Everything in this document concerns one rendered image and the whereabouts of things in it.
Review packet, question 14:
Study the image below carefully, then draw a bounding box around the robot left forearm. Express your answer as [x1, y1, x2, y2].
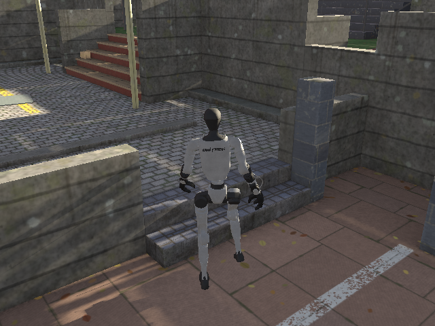
[179, 164, 190, 184]

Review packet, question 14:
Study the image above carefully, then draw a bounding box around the robot right thigh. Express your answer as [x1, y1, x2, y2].
[227, 188, 241, 221]

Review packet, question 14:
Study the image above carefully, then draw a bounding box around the robot left hand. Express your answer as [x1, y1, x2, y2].
[179, 180, 195, 193]

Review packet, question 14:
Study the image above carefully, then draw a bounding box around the humanoid robot torso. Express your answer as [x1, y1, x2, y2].
[198, 134, 230, 204]

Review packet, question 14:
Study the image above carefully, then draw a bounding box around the robot right hand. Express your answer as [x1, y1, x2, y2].
[248, 191, 264, 210]

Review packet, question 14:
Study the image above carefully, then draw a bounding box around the robot right forearm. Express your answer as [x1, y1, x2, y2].
[243, 164, 261, 195]

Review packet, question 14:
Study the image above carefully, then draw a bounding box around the right robot upper arm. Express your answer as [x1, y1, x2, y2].
[228, 137, 249, 175]

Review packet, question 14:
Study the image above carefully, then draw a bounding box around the left robot upper arm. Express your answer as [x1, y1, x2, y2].
[182, 138, 201, 174]

